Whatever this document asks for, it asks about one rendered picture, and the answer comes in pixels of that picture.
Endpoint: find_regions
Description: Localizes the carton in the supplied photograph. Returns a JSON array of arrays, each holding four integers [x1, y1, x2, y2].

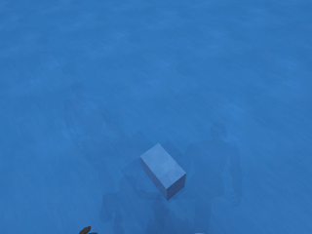
[[139, 143, 186, 201]]

